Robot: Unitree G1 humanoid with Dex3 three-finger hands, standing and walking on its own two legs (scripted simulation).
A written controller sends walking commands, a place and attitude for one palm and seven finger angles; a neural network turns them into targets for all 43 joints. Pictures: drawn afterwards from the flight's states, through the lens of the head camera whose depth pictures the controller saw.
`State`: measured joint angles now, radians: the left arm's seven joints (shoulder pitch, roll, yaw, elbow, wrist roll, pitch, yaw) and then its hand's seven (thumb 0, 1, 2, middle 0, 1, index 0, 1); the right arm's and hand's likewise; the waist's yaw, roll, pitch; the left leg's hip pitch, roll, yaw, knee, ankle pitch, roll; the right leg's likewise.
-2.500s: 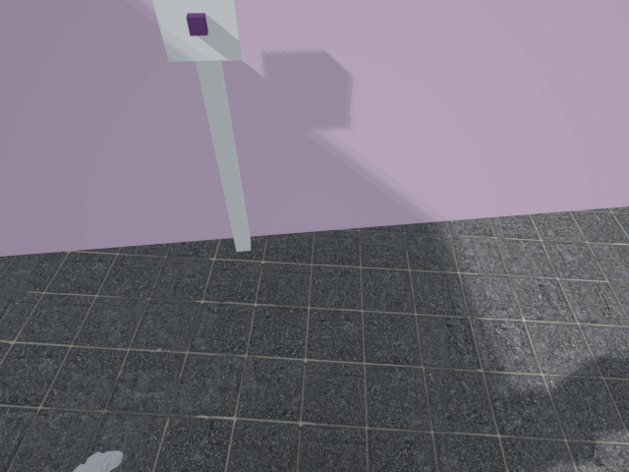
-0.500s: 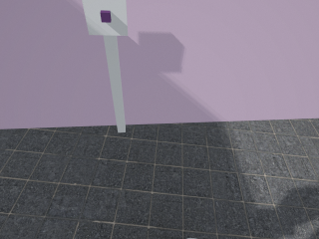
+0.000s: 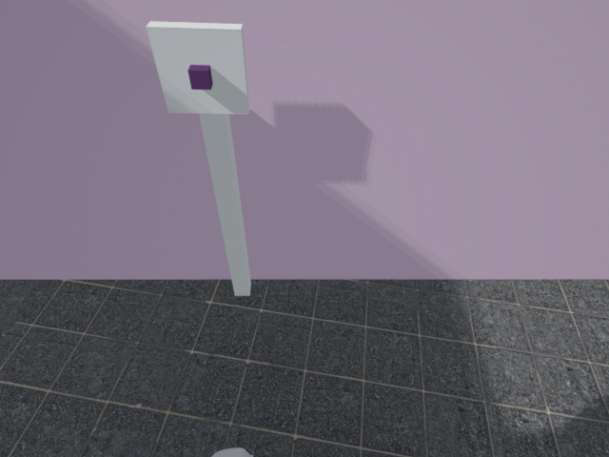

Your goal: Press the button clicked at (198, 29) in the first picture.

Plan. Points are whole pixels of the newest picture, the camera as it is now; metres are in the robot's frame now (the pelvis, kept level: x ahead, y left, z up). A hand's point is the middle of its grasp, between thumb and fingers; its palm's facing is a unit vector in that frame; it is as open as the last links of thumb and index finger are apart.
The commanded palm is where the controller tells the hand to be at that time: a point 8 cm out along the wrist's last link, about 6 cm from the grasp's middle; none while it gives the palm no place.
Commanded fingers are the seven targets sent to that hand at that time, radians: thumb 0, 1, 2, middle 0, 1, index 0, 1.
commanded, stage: take the last steps up to it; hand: left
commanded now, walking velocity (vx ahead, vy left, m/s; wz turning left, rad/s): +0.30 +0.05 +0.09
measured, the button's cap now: (201, 76) +0.79 +0.24 +0.13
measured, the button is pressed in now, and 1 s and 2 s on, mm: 0 0 0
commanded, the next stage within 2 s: come to a stop and stand still in 0.58 s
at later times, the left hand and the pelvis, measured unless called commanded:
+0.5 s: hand (157, 446) +0.18 +0.23 -0.17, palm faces +0.07 -0.99 -0.15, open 7.4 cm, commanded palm none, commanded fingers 0.00 0.90 0.90 -0.20 -0.30 -0.20 -0.30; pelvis +0.17 +0.06 +0.01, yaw +1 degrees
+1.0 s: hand (202, 329) +0.37 +0.20 -0.16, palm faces +0.06 -0.97 -0.25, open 7.2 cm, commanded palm none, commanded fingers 0.00 0.90 0.90 -0.20 -0.30 -0.20 -0.30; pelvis +0.28 +0.02 +0.00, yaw +1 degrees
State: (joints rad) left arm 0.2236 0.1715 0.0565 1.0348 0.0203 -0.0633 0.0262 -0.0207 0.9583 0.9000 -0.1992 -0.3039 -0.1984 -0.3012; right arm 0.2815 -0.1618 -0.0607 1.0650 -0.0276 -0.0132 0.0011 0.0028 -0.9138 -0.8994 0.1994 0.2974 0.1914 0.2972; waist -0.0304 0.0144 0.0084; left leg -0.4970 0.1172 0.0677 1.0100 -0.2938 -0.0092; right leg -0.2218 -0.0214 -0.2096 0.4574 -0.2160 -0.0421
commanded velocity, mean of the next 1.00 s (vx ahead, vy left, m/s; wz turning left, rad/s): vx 0.07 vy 0.04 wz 0.00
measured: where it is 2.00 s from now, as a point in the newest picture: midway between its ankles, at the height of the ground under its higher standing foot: (283, 449)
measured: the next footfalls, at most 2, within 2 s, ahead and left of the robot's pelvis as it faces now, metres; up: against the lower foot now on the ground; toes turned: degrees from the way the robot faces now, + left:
left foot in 0.16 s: +0.16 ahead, +0.13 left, +0.00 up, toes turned +11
right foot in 0.70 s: +0.38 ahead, -0.06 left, +0.00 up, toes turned -1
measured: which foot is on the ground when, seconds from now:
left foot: up 0.00-0.14, down 0.16-0.72, up 0.74-1.00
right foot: down 0.00-0.18, up 0.20-0.68, down 0.70-1.00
